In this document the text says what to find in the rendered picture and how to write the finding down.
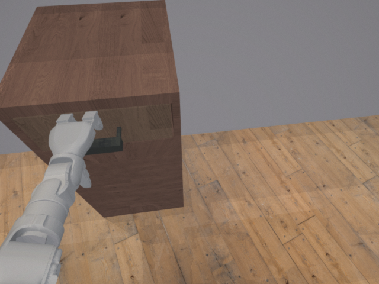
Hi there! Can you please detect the handle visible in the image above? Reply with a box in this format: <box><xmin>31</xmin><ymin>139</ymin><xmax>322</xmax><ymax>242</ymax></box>
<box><xmin>86</xmin><ymin>127</ymin><xmax>123</xmax><ymax>155</ymax></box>

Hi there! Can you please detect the robot left hand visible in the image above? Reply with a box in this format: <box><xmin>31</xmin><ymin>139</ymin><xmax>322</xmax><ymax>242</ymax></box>
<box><xmin>49</xmin><ymin>111</ymin><xmax>103</xmax><ymax>188</ymax></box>

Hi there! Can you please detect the robot left forearm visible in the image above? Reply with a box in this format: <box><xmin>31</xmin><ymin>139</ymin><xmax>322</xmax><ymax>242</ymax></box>
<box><xmin>0</xmin><ymin>153</ymin><xmax>84</xmax><ymax>255</ymax></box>

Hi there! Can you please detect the left robot upper arm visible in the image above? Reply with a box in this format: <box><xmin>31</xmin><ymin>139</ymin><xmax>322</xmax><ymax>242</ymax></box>
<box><xmin>0</xmin><ymin>241</ymin><xmax>63</xmax><ymax>284</ymax></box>

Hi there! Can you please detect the cabinet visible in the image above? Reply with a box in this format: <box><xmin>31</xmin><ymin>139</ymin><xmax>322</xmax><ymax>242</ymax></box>
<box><xmin>0</xmin><ymin>0</ymin><xmax>184</xmax><ymax>218</ymax></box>

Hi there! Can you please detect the drawer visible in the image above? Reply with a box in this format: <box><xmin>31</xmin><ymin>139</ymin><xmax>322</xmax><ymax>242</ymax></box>
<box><xmin>12</xmin><ymin>104</ymin><xmax>173</xmax><ymax>151</ymax></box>

